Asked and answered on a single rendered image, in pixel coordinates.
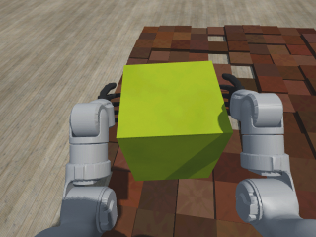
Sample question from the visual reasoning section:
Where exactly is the left robot hand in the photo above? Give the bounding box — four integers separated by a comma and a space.
98, 82, 121, 122

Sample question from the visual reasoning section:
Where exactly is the robot left forearm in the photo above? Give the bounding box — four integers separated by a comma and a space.
60, 99, 116, 223

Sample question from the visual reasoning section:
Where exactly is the right robot hand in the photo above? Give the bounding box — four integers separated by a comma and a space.
219, 73, 245, 116

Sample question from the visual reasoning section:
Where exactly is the carton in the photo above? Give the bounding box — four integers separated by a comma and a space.
116, 60, 233, 181

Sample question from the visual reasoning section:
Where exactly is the robot right forearm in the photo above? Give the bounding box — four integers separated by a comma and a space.
229, 89, 299, 213

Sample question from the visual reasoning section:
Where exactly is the right robot upper arm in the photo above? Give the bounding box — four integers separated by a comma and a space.
235, 178, 316, 237

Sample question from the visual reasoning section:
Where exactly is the left robot upper arm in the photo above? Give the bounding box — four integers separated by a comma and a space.
34, 186, 118, 237

